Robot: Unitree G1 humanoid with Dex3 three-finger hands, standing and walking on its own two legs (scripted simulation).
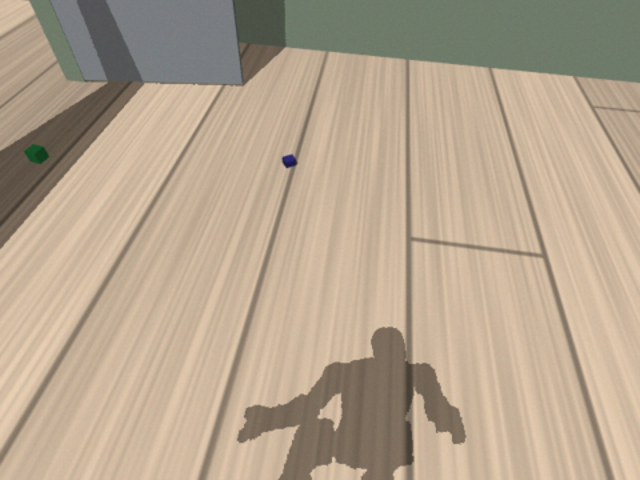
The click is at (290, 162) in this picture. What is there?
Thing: small box
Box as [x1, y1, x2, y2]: [282, 154, 295, 167]
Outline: 291,154 282,157 282,162 286,167 295,165 295,159
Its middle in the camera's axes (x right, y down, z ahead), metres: -0.15 -0.39 +1.96
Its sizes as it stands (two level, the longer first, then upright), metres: 0.054 0.049 0.035
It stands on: the floor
